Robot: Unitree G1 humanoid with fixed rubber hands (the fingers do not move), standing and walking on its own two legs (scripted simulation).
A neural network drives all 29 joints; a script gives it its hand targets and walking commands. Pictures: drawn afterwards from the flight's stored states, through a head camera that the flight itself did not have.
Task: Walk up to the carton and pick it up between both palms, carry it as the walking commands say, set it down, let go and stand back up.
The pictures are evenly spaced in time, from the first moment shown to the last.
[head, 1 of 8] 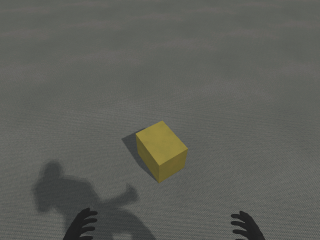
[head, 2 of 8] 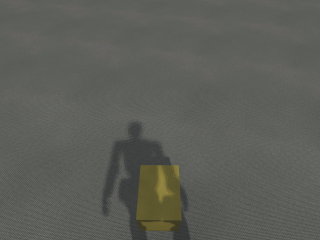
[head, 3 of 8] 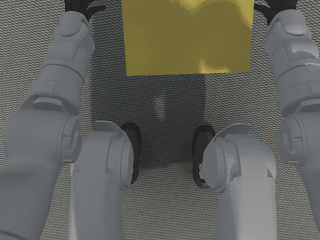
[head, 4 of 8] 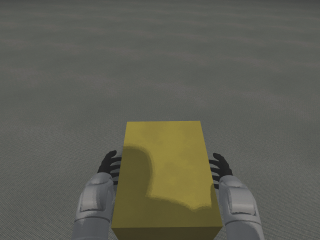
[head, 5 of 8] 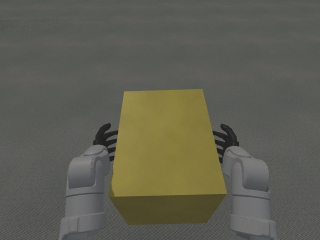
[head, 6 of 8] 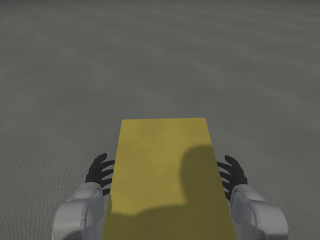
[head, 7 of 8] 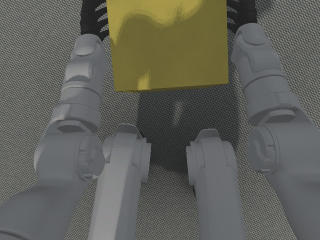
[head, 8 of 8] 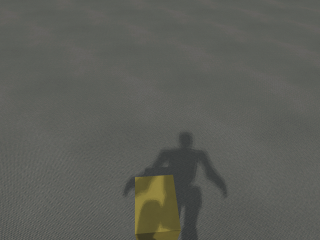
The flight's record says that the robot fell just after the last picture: no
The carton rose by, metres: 0.70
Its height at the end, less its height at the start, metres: +0.00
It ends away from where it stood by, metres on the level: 0.85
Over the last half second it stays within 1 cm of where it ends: yes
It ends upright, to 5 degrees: yes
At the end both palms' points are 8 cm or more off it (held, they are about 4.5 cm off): yes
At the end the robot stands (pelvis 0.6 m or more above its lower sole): yes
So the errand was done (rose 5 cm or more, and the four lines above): yes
